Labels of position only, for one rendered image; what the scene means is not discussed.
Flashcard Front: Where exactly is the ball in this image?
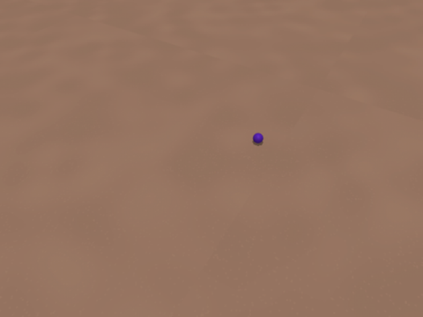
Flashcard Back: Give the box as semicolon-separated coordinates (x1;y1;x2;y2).
253;133;263;143

